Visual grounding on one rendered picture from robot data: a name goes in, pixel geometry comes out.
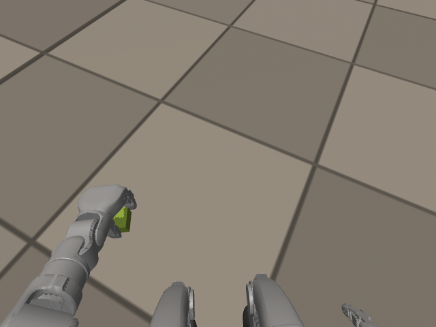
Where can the right robot hand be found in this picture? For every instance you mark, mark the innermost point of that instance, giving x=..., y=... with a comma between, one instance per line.
x=358, y=317

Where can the small box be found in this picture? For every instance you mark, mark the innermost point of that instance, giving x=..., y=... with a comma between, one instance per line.
x=123, y=219

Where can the left robot arm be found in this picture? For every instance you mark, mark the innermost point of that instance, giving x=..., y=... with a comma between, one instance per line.
x=53, y=297

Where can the left robot hand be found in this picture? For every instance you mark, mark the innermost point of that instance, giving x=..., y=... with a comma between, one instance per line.
x=109, y=199

